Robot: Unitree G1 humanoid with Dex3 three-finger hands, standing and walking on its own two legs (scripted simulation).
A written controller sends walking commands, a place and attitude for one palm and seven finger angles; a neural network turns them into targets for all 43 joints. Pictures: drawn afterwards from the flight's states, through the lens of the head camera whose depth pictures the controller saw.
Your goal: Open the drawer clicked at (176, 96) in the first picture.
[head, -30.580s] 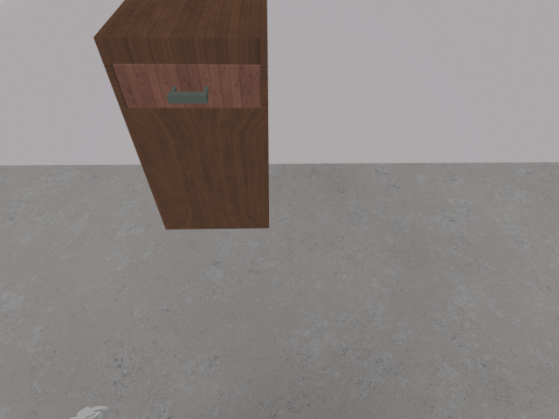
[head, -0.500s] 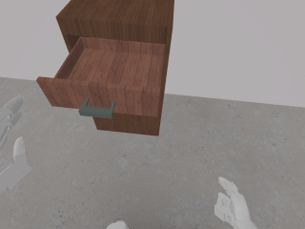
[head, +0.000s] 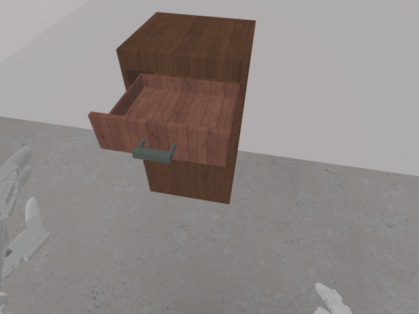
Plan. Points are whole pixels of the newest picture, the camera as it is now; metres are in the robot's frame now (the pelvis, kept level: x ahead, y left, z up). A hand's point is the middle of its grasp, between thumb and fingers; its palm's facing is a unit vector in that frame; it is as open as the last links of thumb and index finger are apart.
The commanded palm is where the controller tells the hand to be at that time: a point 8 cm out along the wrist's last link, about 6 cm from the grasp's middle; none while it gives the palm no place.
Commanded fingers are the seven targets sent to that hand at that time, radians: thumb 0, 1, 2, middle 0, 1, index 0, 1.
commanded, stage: stop stepping back and stand still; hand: left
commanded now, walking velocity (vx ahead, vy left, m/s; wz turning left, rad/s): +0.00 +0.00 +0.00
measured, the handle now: (155, 149) +0.58 +0.19 -0.06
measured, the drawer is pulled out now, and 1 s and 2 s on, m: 0.29 0.29 0.29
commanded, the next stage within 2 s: let the arm hang, fingers relaxed in 1.04 s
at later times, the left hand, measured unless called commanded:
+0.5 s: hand (42, 214) +0.22 +0.26 +0.15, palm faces +0.33 -0.83 -0.44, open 7.4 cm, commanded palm +0.16 +0.30 +0.18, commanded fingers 0.00 0.90 0.90 -0.20 -0.30 -0.20 -0.30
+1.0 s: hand (32, 204) +0.24 +0.28 +0.16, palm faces +0.32 -0.83 -0.44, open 7.4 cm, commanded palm +0.17 +0.32 +0.18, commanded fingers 0.00 0.90 0.90 -0.20 -0.30 -0.20 -0.30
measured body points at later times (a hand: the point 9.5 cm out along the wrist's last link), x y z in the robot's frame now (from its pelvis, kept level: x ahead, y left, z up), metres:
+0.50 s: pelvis +0.03 +0.02 +0.01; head +0.05 +0.03 +0.45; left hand +0.20 +0.30 +0.18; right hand +0.20 -0.21 -0.08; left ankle +0.03 +0.13 -0.73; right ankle +0.05 -0.07 -0.73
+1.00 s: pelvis +0.05 +0.04 +0.01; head +0.07 +0.05 +0.46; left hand +0.21 +0.32 +0.18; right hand +0.22 -0.19 -0.07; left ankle +0.03 +0.13 -0.73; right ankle +0.05 -0.07 -0.73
